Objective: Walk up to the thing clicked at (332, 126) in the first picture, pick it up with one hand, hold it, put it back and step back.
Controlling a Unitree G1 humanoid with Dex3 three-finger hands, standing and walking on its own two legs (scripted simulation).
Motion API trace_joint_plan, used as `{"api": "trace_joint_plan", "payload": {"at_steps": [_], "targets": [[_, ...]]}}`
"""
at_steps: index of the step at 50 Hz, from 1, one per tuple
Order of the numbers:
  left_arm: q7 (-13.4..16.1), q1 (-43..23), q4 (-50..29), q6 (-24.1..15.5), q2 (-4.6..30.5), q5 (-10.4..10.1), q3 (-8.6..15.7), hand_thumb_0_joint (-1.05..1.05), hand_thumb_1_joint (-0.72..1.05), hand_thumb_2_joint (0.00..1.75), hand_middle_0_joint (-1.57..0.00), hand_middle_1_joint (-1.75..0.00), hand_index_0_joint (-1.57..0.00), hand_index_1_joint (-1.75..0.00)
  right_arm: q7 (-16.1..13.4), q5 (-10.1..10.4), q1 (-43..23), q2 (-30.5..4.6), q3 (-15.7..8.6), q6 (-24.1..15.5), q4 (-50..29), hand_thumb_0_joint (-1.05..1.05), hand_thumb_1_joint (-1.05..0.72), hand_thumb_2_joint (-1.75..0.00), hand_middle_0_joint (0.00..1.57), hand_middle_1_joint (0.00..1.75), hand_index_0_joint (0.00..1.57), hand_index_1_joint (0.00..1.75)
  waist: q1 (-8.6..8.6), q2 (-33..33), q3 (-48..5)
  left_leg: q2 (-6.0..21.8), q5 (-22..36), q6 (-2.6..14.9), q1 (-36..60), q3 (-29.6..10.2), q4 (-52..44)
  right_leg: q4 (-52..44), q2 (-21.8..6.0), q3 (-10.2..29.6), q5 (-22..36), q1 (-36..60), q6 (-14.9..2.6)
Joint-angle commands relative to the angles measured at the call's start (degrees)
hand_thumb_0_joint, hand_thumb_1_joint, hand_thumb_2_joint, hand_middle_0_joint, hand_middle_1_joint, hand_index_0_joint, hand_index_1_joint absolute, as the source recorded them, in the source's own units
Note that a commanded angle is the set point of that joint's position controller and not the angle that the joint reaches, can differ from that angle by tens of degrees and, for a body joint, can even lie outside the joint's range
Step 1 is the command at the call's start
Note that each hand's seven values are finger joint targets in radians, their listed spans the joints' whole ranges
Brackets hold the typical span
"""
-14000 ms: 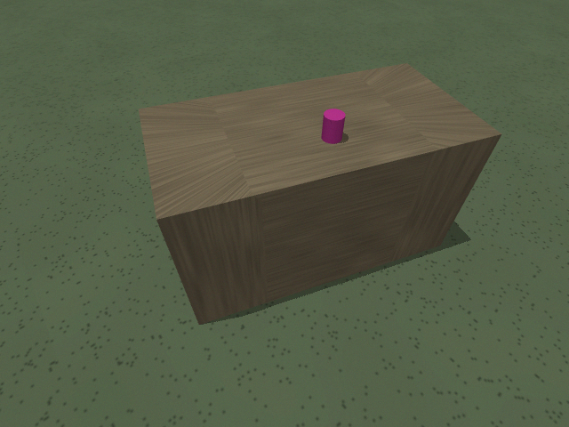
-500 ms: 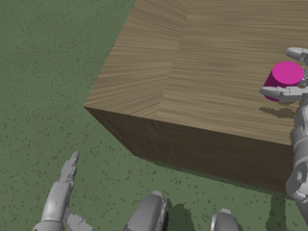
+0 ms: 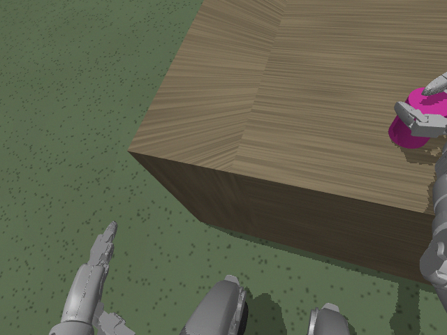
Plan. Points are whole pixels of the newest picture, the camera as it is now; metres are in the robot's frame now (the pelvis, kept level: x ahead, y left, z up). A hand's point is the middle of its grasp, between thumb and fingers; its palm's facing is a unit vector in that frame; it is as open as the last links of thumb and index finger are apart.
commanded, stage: settle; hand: right
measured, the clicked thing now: (418, 119) +0.55 -0.20 -0.01
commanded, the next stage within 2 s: lift in 0.62 s
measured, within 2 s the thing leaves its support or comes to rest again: leaves its support in 0.04 s
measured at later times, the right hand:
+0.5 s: hand (442, 87) +0.55 -0.20 +0.07, palm faces +0.18 +0.98 -0.03, open 5.8 cm
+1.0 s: hand (446, 75) +0.54 -0.19 +0.10, palm faces +0.17 +0.98 -0.01, open 5.7 cm
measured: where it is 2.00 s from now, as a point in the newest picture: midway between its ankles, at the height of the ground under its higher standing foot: outside the picture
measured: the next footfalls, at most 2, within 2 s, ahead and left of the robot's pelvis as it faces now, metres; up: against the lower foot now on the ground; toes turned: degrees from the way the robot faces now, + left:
none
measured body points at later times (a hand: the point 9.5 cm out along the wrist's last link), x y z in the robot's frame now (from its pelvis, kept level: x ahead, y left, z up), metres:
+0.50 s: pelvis +0.00 +0.00 +0.02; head +0.15 -0.04 +0.44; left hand +0.16 +0.27 +0.03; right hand +0.53 -0.25 +0.07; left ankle +0.05 +0.14 -0.62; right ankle +0.01 -0.12 -0.62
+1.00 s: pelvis +0.02 +0.00 +0.04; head +0.14 -0.03 +0.47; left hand +0.17 +0.26 +0.04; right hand +0.52 -0.24 +0.10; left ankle +0.05 +0.14 -0.62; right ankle +0.01 -0.12 -0.62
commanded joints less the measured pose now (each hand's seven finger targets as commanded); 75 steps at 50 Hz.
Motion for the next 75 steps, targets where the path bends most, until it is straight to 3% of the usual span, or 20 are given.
{"api": "trace_joint_plan", "payload": {"at_steps": [1, 4, 7, 10, 13, 16, 20, 22, 24, 33, 38, 43, 47, 51, 52, 55, 58, 61, 66, 75], "targets": [[1.6, -1.0, -6.8, -2.9, 10.5, -0.1, 7.7, 0.0, -0.58, 0.08, -0.06, -0.05, -0.04, -0.07, -0.7, 1.6, -29.4, -11.9, 2.1, -4.9, -13.3, 0.0, -0.32, -1.22, 1.27, 1.35, 1.3, 1.35, 0.21, -16.9, -33.2, -2.6, 18.1, 2.51, 17.0, 1.0, -7.1, -9.5, 1.7, 0.5, 27.4, 27.1, -1.01], [1.7, -3.3, -8.5, -3.1, 10.6, -0.2, 7.3, 0.0, -0.58, 0.07, -0.06, -0.05, -0.05, -0.06, -1.1, 0.4, -33.7, -17.4, 0.5, -5.6, -16.5, 0.0, -0.34, -1.25, 1.29, 1.37, 1.32, 1.37, -1.41, -16.8, -38.5, -2.3, 20.2, 2.18, 22.2, 0.1, -7.9, -9.7, 2.2, -0.6, 26.1, 27.5, -1.36], [1.3, -0.9, -5.0, -2.8, 7.7, 0.0, 4.1, 0.0, -0.57, 0.07, -0.06, -0.05, -0.05, -0.06, -0.5, 1.0, -29.8, -12.0, 2.6, -4.8, -9.0, 0.0, -0.32, -1.25, 1.28, 1.37, 1.31, 1.37, -0.95, -16.9, -34.2, -2.5, 20.6, 2.15, 21.2, 0.5, -8.6, -10.5, 2.4, -0.8, 27.2, 27.7, -1.15], [1.3, -1.6, -6.4, -2.9, 8.9, -0.3, 5.7, 0.0, -0.56, 0.06, -0.06, -0.05, -0.05, -0.06, -0.6, 0.6, -30.7, -17.4, 0.0, -5.0, -12.8, 0.0, -0.33, -1.24, 1.29, 1.36, 1.32, 1.36, -1.32, -16.8, -36.6, -2.1, 23.2, 1.92, 24.0, 0.2, -8.7, -10.8, 2.6, -1.0, 28.7, 28.2, -1.28], [1.1, 3.9, -0.9, -2.3, 10.1, -0.1, 7.8, 0.0, -0.56, 0.06, -0.06, -0.06, -0.05, -0.06, -0.3, 1.7, -30.0, -13.1, 1.9, -4.4, -10.6, 0.0, -0.36, -1.25, 1.27, 1.36, 1.3, 1.36, -0.13, -16.7, -30.1, -2.4, 20.3, 2.19, 18.8, 0.4, -9.5, -11.7, 2.2, -0.7, 28.5, 28.6, -1.0], [1.6, -0.7, -4.8, -3.0, 12.2, -0.4, 10.6, 0.0, -0.56, 0.06, -0.06, -0.05, -0.05, -0.06, -1.0, 1.6, -33.8, -16.4, 0.5, -4.8, -16.0, 0.0, -0.39, -1.28, 1.29, 1.39, 1.31, 1.39, -0.17, -16.6, -33.0, -2.2, 18.5, 2.3, 19.2, 0.5, -10.2, -12.5, 1.9, -0.4, 26.9, 31.5, -1.12], [1.3, -3.8, -5.4, -3.8, 9.0, -0.7, 6.4, 0.0, -0.57, 0.07, -0.05, -0.05, -0.04, -0.06, 0.0, 2.2, -29.0, -8.2, 4.1, -4.0, -9.5, 0.0, -0.38, -1.29, 1.29, 1.4, 1.32, 1.4, -0.47, -12.9, -30.7, -2.3, 17.3, 2.17, 20.1, 1.0, -10.9, -13.9, 1.9, 0.1, 24.4, 28.7, -1.29], [1.6, -4.4, -6.8, -4.1, 8.8, -0.7, 5.8, 0.0, -0.57, 0.07, -0.05, -0.05, -0.04, -0.06, 0.1, 1.7, -32.2, -13.8, 1.8, -4.3, -13.6, 0.0, -0.4, -1.29, 1.28, 1.39, 1.31, 1.39, -1.8, -14.5, -37.1, -2.0, 19.5, 1.99, 23.7, 0.4, -10.7, -13.4, 2.1, -0.5, 25.6, 30.6, -1.21], [1.6, -2.7, -5.4, -3.9, 8.6, -0.8, 5.2, 0.0, -0.57, 0.06, -0.05, -0.05, -0.04, -0.06, 0.5, 2.0, -32.7, -13.6, 2.0, -4.0, -14.9, 0.0, -0.36, -1.29, 1.28, 1.39, 1.3, 1.39, -2.11, -15.2, -38.7, -2.0, 21.5, 1.92, 25.3, 0.5, -10.7, -13.6, 2.4, -0.5, 27.8, 31.7, -1.2], [2.1, -1.6, -0.9, -4.1, 10.9, -0.8, 8.3, 0.0, -0.57, 0.07, -0.05, -0.05, -0.04, -0.06, -1.4, 2.5, -34.8, -15.0, 1.4, -4.2, -16.1, 0.0, -0.42, -1.31, 1.28, 1.4, 1.31, 1.4, -1.86, -14.6, -31.5, -2.0, 19.8, 2.0, 23.3, -0.2, -13.0, -15.0, 2.5, -1.3, 25.4, 31.8, -1.35], [1.7, -4.3, -3.7, -4.7, 8.6, -1.3, 5.7, 0.0, -0.56, 0.07, -0.05, -0.05, -0.04, -0.06, -0.8, 2.4, -30.8, -8.4, 4.7, -3.4, -11.6, 0.0, -0.32, -1.32, 1.3, 1.43, 1.33, 1.43, -2.17, -11.0, -33.9, -2.0, 22.2, 1.76, 27.3, 0.0, -13.4, -15.8, 2.6, -1.2, 26.1, 31.4, -1.56], [1.2, 0.2, 0.7, -4.1, 7.0, -1.3, 4.5, 0.0, -0.56, 0.06, -0.05, -0.05, -0.04, -0.05, 0.4, 2.8, -27.1, -9.9, 3.1, -2.1, -12.0, 0.0, -0.32, -1.32, 1.31, 1.43, 1.34, 1.43, -4.86, -14.9, -34.6, -2.0, 25.0, 1.9, 27.0, 0.2, -13.3, -16.1, 2.6, -1.4, 34.2, 35.9, -0.63], [1.6, -0.6, -0.3, -4.1, 10.3, -1.3, 8.0, 0.0, -0.56, 0.07, -0.05, -0.05, -0.04, -0.05, -0.2, 4.0, -28.9, -10.6, 2.0, -2.1, -20.1, 0.0, -0.35, -1.33, 1.34, 1.45, 1.37, 1.45, -5.51, -14.7, -37.6, -2.1, 26.7, 2.01, 28.8, 0.4, -13.8, -17.0, 2.5, -1.2, 38.5, 40.3, -0.41], [1.9, -0.2, 1.4, -4.1, 10.0, -2.0, 8.6, 0.0, -0.56, 0.07, -0.04, -0.04, -0.04, -0.05, -0.7, 4.9, -27.8, -8.1, 3.3, -2.3, -23.0, 0.0, -0.38, -1.33, 1.35, 1.45, 1.38, 1.45, -5.0, -10.2, -33.5, -1.8, 27.0, 1.71, 32.6, -0.2, -16.1, -19.0, 2.8, -2.0, 32.9, 37.0, -1.09], [1.7, -0.4, 2.0, -4.0, 8.5, -2.1, 6.6, 0.0, -0.56, 0.07, -0.04, -0.04, -0.04, -0.05, -0.9, 4.6, -28.5, -9.3, 3.2, -2.2, -24.9, 0.0, -0.42, -1.32, 1.36, 1.45, 1.39, 1.45, -6.98, -11.5, -33.7, -1.6, 26.9, 1.71, 34.1, -0.7, -16.3, -19.8, 3.2, -2.6, 31.9, 36.9, -1.08], [1.7, 1.3, 4.5, -4.0, 7.8, -2.6, 6.5, 0.0, -0.56, 0.07, -0.04, -0.05, -0.04, -0.05, -0.4, 5.4, -17.6, -2.2, 6.3, -0.2, -17.7, 0.0, -0.39, -1.32, 1.34, 1.44, 1.37, 1.44, -7.35, -8.4, -27.9, -1.8, 25.4, 1.76, 33.6, 0.1, -17.8, -21.9, 3.3, -2.6, 31.0, 37.4, -0.96], [1.8, -0.1, 4.5, -4.1, 8.1, -2.7, 7.2, 0.0, -0.56, 0.06, -0.04, -0.05, -0.04, -0.05, -0.3, 5.8, -21.7, -4.2, 6.1, -0.1, -29.4, 0.0, -0.4, -1.31, 1.34, 1.43, 1.37, 1.43, -9.66, -12.0, -33.3, -1.6, 26.3, 1.9, 35.4, -0.5, -18.6, -22.7, 3.1, -2.7, 35.3, 42.9, -0.48], [2.0, 1.2, 7.3, -3.9, 7.4, -3.2, 7.2, 0.0, -0.56, 0.06, -0.04, -0.05, -0.04, -0.05, 0.1, 7.8, -15.8, 2.9, 9.4, 2.1, -30.4, 0.0, -0.39, -1.33, 1.36, 1.46, 1.38, 1.46, -9.48, -8.3, -28.4, -1.7, 25.8, 1.9, 36.4, 0.2, -20.2, -24.8, 3.1, -2.5, 34.5, 43.0, -0.42], [3.3, 0.0, 8.9, -3.8, 8.8, -4.1, 8.8, 0.0, -0.56, 0.06, -0.04, -0.04, -0.03, -0.05, -1.2, 8.9, -8.4, 2.5, 7.9, 4.7, -32.9, 0.0, -0.38, -1.33, 1.37, 1.47, 1.39, 1.47, -11.58, -1.9, -23.8, -1.0, 25.4, 1.29, 42.0, -0.1, -23.4, -28.2, 3.7, -3.4, 28.3, 41.1, -1.29], [4.3, -1.4, 14.6, -4.4, 4.8, -4.6, 6.5, 0.0, -0.55, 0.05, -0.04, -0.04, -0.04, -0.04, -0.4, 10.3, -6.3, 8.4, 13.5, 7.3, -48.6, 0.0, -0.39, -1.33, 1.37, 1.47, 1.4, 1.47, -13.56, -4.0, -18.8, 0.2, 25.3, 1.17, 43.6, -0.9, -26.9, -32.1, 3.9, -4.6, 28.8, 47.0, -1.38]]}}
